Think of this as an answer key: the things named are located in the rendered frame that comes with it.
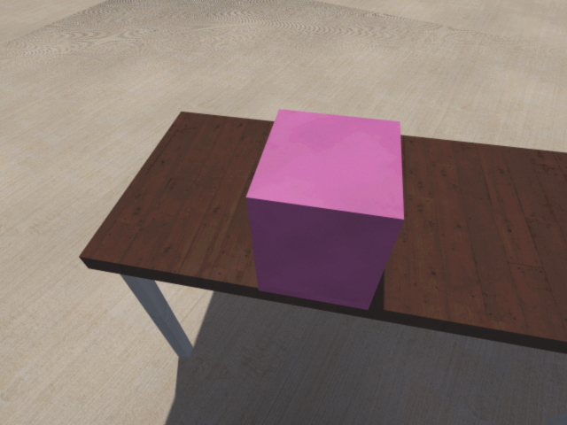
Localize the carton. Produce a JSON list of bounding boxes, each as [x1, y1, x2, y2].
[[246, 109, 404, 310]]

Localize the table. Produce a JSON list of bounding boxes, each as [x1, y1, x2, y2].
[[79, 112, 567, 425]]

